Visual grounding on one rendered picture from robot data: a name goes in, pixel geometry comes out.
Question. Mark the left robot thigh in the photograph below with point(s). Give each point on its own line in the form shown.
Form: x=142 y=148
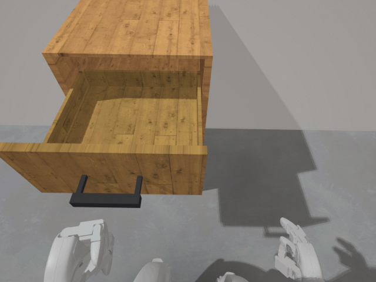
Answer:
x=154 y=272

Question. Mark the left robot hand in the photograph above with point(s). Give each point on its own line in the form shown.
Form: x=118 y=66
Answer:
x=89 y=243

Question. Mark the cabinet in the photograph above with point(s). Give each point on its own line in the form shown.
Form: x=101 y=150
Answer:
x=139 y=35

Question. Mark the drawer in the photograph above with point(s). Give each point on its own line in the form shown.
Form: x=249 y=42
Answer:
x=115 y=125

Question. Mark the right robot hand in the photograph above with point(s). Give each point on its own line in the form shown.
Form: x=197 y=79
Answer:
x=302 y=261

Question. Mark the handle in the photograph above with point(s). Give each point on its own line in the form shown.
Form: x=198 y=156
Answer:
x=80 y=199

